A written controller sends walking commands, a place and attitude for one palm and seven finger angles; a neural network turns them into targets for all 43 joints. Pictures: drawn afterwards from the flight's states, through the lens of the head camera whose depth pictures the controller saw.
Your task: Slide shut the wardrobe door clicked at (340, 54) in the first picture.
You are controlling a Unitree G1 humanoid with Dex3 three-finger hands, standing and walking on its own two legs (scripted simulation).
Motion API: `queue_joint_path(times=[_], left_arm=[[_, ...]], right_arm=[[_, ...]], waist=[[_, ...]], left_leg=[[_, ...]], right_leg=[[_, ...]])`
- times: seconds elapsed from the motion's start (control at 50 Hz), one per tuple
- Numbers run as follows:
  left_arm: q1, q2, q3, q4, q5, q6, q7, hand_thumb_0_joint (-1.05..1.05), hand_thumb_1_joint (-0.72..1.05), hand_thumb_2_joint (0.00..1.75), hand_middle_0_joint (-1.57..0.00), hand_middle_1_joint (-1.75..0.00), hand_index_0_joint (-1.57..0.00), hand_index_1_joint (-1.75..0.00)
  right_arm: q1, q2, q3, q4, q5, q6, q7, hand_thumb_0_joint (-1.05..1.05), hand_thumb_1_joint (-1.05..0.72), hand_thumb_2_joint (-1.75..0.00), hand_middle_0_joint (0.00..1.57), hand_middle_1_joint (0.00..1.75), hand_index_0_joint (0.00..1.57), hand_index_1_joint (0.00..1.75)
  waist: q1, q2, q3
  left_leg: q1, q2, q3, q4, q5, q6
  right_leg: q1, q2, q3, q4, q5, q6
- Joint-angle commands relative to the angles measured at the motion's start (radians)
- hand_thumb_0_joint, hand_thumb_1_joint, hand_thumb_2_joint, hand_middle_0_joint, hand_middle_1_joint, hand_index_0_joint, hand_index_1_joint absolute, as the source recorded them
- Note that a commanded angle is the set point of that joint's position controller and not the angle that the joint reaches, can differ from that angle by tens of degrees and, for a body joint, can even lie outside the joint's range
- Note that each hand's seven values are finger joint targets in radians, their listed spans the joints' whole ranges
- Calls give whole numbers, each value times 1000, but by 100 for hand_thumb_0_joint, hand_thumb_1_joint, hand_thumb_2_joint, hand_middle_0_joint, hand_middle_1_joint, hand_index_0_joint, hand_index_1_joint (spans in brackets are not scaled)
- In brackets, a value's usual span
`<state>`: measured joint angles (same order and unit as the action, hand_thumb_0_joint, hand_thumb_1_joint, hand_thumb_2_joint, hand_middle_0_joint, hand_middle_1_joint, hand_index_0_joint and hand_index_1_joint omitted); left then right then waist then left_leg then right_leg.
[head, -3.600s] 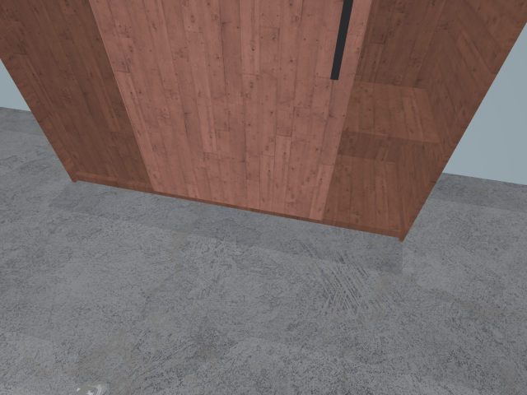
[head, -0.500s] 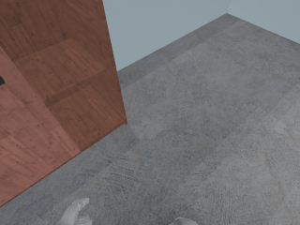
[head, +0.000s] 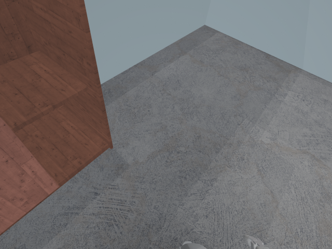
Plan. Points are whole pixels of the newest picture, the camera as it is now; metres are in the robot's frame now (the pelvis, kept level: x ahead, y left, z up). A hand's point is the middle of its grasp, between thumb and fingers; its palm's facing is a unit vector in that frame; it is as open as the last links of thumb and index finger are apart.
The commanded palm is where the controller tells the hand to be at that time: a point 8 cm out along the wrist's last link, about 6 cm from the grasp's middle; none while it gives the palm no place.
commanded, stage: walk to a spot facing it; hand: left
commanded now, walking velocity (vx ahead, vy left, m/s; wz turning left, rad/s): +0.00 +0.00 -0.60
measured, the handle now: out of the picture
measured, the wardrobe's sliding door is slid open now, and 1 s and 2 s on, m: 0.38 0.38 0.38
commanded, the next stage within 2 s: turn to face it in 1.22 s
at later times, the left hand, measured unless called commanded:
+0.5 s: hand (122, 241) +0.16 +0.12 -0.15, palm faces -0.28 -0.92 -0.28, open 7.4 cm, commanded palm none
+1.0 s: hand (115, 236) +0.17 +0.14 -0.17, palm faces -0.51 -0.84 -0.17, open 7.4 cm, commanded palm none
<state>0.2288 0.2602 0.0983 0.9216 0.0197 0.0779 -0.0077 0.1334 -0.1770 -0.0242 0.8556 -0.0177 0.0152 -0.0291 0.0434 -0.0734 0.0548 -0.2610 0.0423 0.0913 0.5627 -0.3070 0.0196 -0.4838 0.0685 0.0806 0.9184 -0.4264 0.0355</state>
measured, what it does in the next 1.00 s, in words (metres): steps on the spot, turning right: right foot, then left foot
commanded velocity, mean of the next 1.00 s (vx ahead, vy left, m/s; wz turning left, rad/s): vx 0.06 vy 0.00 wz -0.60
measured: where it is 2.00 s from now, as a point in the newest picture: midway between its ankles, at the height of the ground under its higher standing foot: outside the picture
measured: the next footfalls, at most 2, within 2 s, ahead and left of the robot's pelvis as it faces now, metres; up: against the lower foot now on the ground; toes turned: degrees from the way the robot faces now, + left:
right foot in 0.38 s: +0.00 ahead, -0.14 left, +0.00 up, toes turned -21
left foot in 0.86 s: +0.09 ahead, +0.07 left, +0.00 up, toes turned -27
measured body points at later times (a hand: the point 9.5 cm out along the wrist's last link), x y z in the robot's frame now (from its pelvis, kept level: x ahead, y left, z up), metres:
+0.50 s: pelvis -0.02 -0.04 -0.01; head +0.01 -0.07 +0.44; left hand +0.17 +0.17 -0.13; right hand -0.08 -0.29 -0.17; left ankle -0.01 +0.11 -0.67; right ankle -0.04 -0.13 -0.73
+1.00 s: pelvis +0.03 -0.01 +0.01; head +0.06 +0.01 +0.46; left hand +0.20 +0.19 -0.16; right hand -0.05 -0.26 -0.11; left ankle +0.06 +0.08 -0.73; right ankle -0.05 -0.12 -0.66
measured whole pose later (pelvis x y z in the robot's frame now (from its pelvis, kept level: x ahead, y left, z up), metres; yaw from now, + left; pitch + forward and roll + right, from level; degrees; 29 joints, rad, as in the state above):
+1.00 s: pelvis +0.03 -0.01 +0.01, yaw -36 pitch +0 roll -1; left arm 0.30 0.25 0.10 0.97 0.03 0.07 -0.03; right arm 0.25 -0.18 -0.02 0.89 -0.02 0.00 -0.03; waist 0.03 -0.06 0.01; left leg -0.16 0.06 0.15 0.47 -0.31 0.02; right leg -0.50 0.03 0.02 1.05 -0.38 0.03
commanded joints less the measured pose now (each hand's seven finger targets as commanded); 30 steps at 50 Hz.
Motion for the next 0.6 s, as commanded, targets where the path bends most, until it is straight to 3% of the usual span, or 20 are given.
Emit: queue_joint_path(times=[0.0, 0.02, 0.08, 0.14, 0.18, 0.28, 0.32, 0.34, 0.36, 0.38, 0.4, 0.42, 0.44, 0.46, 0.48, 0.52, 0.58], left_arm=[[34, 77, 31, -70, 6, -26, -24, 0, 90, 90, -20, -30, -20, -30], [27, 67, 26, -65, 4, -25, -25, 0, 90, 90, -20, -30, -20, -30], [-16, 49, 15, -72, -1, -24, -26, 0, 90, 90, -20, -30, -20, -30], [-61, 34, 8, -88, -3, -17, -27, 0, 90, 90, -20, -30, -20, -30], [-86, 31, 3, -94, -3, -16, -27, 0, 90, 90, -20, -30, -20, -30], [-84, 21, -3, -99, -2, -33, -24, 0, 90, 90, -20, -30, -20, -30], [-31, 36, 2, -84, -1, -46, -19, 0, 90, 90, -20, -30, -20, -30], [21, 75, 10, -70, 2, -58, -14, 0, 90, 90, -20, -30, -20, -30], [83, 200, 30, -55, 13, -74, 2, 0, 90, 90, -20, -30, -20, -30], [129, 254, 44, -44, -4, -68, 18, 0, 90, 90, -20, -30, -20, -30], [124, 233, 39, -47, -7, -64, 26, 0, 90, 90, -20, -30, -20, -30], [69, 198, 38, -58, -8, -64, 32, 0, 90, 90, -20, -30, -20, -30], [11, 174, 30, -70, -8, -61, 32, 0, 90, 90, -20, -30, -20, -30], [-31, 144, 18, -84, -10, -62, 29, 0, 90, 90, -20, -30, -20, -30], [-61, 131, 13, -93, -9, -63, 27, 0, 90, 90, -20, -30, -20, -30], [-62, 136, 10, -99, -7, -67, 22, 0, 90, 90, -20, -30, -20, -30], [-31, 143, 13, -88, -5, -69, 17, 0, 90, 90, -20, -30, -20, -30]], right_arm=[[-27, -179, -41, -82, -7, -28, -16, 0, -90, -90, 20, 30, 20, 30], [5, -173, -42, -69, -6, -30, -15, 0, -90, -90, 20, 30, 20, 30], [96, -179, -53, -37, -3, -28, -13, 0, -90, -90, 20, 30, 20, 30], [134, -195, -64, -15, -4, -25, -8, 0, -90, -90, 20, 30, 20, 30], [142, -205, -71, -5, -6, -22, -4, 0, -90, -90, 20, 30, 20, 30], [133, -230, -89, 11, -11, -16, 8, 0, -90, -90, 20, 30, 20, 30], [130, -229, -90, 14, -7, -13, 12, 0, -90, -90, 20, 30, 20, 30], [145, -215, -86, 14, -1, -12, 17, 0, -90, -90, 20, 30, 20, 30], [150, -140, -67, -18, 5, -7, 23, 0, -90, -90, 20, 30, 20, 30], [68, -117, -55, -62, 1, 3, 17, 0, -90, -90, 20, 30, 20, 30], [71, -129, -55, -61, 5, 12, 7, 0, -90, -90, 20, 30, 20, 30], [51, -126, -53, -49, 3, 15, 5, 0, -90, -90, 20, 30, 20, 30], [37, -140, -59, -36, 1, 19, 6, 0, -90, -90, 20, 30, 20, 30], [47, -150, -63, -21, -4, 22, 9, 0, -90, -90, 20, 30, 20, 30], [71, -146, -64, -7, -4, 23, 12, 0, -90, -90, 20, 30, 20, 30], [93, -138, -64, 7, -6, 28, 14, 0, -90, -90, 20, 30, 20, 30], [83, -145, -64, 4, -9, 26, 15, 0, -90, -90, 20, 30, 20, 30]], waist=[[-4, 239, -49], [-15, 243, -56], [-52, 232, -64], [-71, 229, -48], [-82, 260, -47], [-80, 299, -69], [-47, 252, -99], [-15, 156, -145], [16, -192, -173], [48, -249, -172], [32, -149, -177], [20, -181, -144], [1, -152, -95], [-20, -106, -67], [-39, -75, -69], [-48, -58, -69], [-36, -44, -71]], left_leg=[[90, 266, -116, -262, 365, 76], [139, 247, -76, -242, 434, 74], [227, 266, -41, -215, 531, 96], [231, 301, -37, -222, 484, 119], [219, 316, -17, -220, 460, 122], [185, 345, 37, -141, 476, 102], [136, 327, 100, -32, 438, 42], [51, 294, 138, 124, 371, -16], [-233, 168, 174, 352, -92, -84], [-341, 89, 56, 534, -347, -99], [-345, 102, -45, 609, -306, -86], [-373, 110, -70, 615, -249, -86], [-369, 111, -75, 632, -191, -95], [-339, 113, -78, 629, -121, -102], [-305, 110, -73, 602, -79, -106], [-269, 87, -60, 562, -49, -114], [-273, 73, -62, 509, -38, -119]], right_leg=[[-119, -70, -29, 332, 39, 34], [-131, -72, -42, 328, 53, 41], [-144, -95, -78, 248, 46, 54], [-107, -123, -104, 127, 16, 54], [-62, -130, -128, 35, 2, 48], [78, -106, -179, -176, -5, 11], [216, -92, -194, -353, 136, -10], [374, -125, -149, -493, 280, -35], [572, -370, 195, -571, 566, -130], [526, -492, 329, -541, 884, -224], [502, -475, 251, -530, 808, -263], [464, -405, 236, -557, 714, -232], [414, -372, 223, -567, 630, -221], [356, -331, 170, -573, 591, -202], [319, -304, 134, -576, 565, -188], [286, -277, 123, -586, 523, -181], [304, -272, 180, -623, 346, -191]])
